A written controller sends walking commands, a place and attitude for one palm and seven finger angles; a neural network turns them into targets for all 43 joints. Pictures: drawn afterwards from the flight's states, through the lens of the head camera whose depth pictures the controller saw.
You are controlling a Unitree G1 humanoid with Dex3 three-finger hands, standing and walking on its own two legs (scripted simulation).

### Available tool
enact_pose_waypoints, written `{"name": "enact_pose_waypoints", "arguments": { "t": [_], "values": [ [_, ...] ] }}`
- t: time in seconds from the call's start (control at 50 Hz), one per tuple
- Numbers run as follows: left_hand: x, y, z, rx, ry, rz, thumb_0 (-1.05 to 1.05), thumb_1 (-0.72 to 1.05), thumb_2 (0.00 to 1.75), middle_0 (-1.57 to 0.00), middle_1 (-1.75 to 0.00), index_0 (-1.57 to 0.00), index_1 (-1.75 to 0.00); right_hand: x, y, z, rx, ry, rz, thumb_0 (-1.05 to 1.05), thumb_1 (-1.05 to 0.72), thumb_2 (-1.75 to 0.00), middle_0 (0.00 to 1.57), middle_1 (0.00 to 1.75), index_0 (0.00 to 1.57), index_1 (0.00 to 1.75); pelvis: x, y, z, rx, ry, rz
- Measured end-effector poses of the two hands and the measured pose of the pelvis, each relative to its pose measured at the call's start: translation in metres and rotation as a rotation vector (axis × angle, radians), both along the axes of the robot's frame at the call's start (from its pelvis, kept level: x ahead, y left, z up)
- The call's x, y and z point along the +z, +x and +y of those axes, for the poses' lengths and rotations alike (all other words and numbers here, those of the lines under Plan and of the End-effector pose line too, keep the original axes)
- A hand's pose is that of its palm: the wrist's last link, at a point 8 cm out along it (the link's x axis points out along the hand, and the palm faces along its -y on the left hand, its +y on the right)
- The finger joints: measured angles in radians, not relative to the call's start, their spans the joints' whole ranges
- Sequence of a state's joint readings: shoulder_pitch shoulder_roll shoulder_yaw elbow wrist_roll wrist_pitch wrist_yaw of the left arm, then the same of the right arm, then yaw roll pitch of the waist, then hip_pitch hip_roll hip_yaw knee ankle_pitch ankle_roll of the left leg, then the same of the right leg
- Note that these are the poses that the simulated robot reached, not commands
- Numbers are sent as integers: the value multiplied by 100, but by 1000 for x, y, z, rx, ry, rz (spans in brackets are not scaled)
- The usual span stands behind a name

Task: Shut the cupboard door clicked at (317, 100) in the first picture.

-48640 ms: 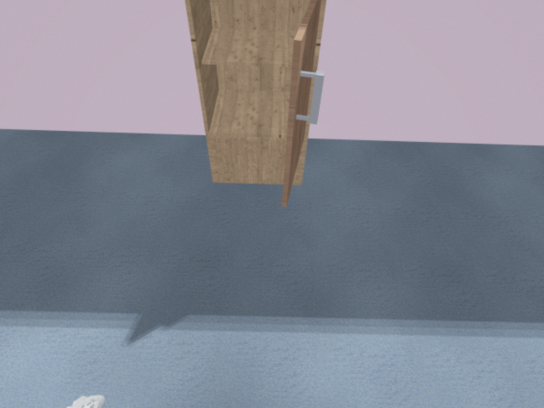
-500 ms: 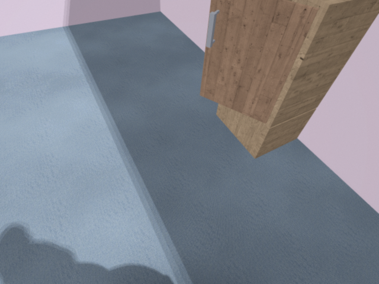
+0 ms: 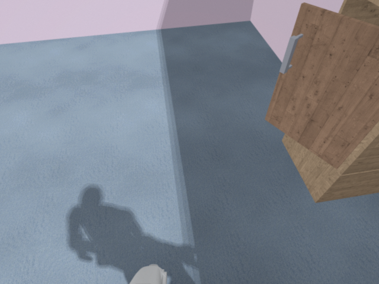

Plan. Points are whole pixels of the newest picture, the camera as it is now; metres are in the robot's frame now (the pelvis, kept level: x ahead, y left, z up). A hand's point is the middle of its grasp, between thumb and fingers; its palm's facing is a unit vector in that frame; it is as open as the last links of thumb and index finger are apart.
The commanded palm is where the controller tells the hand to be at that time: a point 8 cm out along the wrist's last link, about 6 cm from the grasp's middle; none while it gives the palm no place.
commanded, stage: walk to a spot facing it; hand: left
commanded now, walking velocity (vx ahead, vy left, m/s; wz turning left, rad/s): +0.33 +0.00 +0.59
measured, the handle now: (291, 53) +0.95 -0.39 -0.02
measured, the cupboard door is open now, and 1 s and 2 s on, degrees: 30 30 30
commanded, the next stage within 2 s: turn to face it in 0.52 s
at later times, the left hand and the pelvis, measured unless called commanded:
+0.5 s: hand (97, 268) +0.19 +0.25 -0.18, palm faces +0.28 -0.94 -0.21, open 7.4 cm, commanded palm none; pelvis +0.19 +0.05 -0.01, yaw +14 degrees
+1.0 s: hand (121, 203) +0.36 +0.22 -0.17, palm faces +0.24 -0.94 -0.23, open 7.2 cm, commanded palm none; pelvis +0.36 +0.03 +0.00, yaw +10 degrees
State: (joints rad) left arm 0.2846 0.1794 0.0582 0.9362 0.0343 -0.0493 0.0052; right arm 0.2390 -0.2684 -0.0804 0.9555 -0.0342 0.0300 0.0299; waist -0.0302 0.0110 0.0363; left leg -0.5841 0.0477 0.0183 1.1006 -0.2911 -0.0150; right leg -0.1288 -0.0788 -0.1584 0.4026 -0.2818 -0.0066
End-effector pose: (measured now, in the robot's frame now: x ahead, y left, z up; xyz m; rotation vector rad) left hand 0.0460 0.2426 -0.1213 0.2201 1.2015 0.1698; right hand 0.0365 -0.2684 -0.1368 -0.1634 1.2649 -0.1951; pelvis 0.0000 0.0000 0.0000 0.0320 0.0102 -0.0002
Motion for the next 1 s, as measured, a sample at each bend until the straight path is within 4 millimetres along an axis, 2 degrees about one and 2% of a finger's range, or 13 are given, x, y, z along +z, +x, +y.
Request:
{"name": "enact_pose_waypoints", "arguments": {
  "t": [0.06, 0.12, 0.22, 0.28, 0.3, 0.34, 0.46, 0.6, 0.7, 0.74, 0.8, 0.86, 1.0],
  "values": [
    [-5, -26, -6, 85, -21, 80, 0, 90, 90, -20, -30, -20, -30, 6, 66, 2, 92, -2, -56, 0, -91, -90, 20, 29, 20, 29, 0, 20, -2, 54, -1, -3],
    [-12, -52, -12, 174, -44, 168, 0, 90, 90, -20, -30, -20, -30, 9, 134, 17, 195, 2, -105, 0, -91, -90, 20, 29, 20, 29, -3, 42, 1, 100, -9, -6],
    [-23, -82, -15, 297, -87, 326, 0, 90, 90, -20, -30, -20, -30, 9, 244, 67, 355, 16, -211, 0, -91, -90, 20, 29, 20, 29, -15, 85, 17, 156, -12, -10],
    [-36, -82, -5, 337, -111, 396, 0, 90, 90, -20, -30, -20, -30, 3, 292, 95, 404, 11, -304, 0, -91, -90, 20, 29, 20, 29, -33, 113, 35, 172, -39, -12],
    [-40, -75, 1, 343, -111, 401, 1, 90, 90, -20, -30, -20, -30, 1, 300, 102, 409, 10, -314, 0, -91, -90, 20, 29, 20, 29, -35, 120, 38, 178, -35, -19],
    [-44, -48, 14, 348, -97, 368, 1, 90, 90, -20, -30, -20, -30, 1, 305, 109, 413, 8, -296, 0, -91, -90, 20, 29, 20, 29, -33, 133, 41, 181, -23, -26],
    [-31, 78, 47, 311, -60, 116, 1, 91, 90, -20, -30, -19, -30, -3, 286, 113, 366, 25, -129, 0, -91, -90, 20, 29, 20, 29, -15, 176, 48, 224, -21, -23],
    [-9, 224, 57, 232, -36, -103, 0, 91, 90, -19, -30, -19, -30, -4, 274, 78, 267, -1, 43, -1, -93, -90, 21, 30, 21, 29, -6, 237, 42, 262, -13, -10],
    [-7, 307, 50, 186, 0, -195, 0, 90, 90, -20, -30, -19, -30, -21, 283, 53, 220, 0, 153, 0, -92, -90, 21, 30, 20, 29, -18, 290, 27, 277, 6, -5],
    [-8, 323, 43, 184, 6, -200, 0, 90, 90, -20, -30, -19, -30, -27, 294, 47, 215, -2, 184, 0, -92, -90, 20, 30, 20, 29, -21, 306, 24, 276, -12, -13],
    [-9, 328, 29, 202, -12, -148, 0, 90, 90, -20, -30, -20, -30, -22, 320, 48, 213, -2, 183, 0, -91, -90, 20, 29, 20, 29, -14, 326, 22, 268, -12, -16],
    [-12, 320, 15, 224, -42, -59, 0, 90, 90, -20, -30, -20, -30, -16, 352, 57, 215, 12, 140, 0, -91, -90, 20, 29, 20, 29, -6, 341, 21, 250, -8, -6],
    [-18, 299, 27, 255, -39, 93, -1, 94, 90, -20, -30, -20, -30, -8, 424, 90, 213, 46, 0, 0, -91, -90, 20, 29, 20, 29, -3, 361, 29, 176, -25, 8]
  ]
}}
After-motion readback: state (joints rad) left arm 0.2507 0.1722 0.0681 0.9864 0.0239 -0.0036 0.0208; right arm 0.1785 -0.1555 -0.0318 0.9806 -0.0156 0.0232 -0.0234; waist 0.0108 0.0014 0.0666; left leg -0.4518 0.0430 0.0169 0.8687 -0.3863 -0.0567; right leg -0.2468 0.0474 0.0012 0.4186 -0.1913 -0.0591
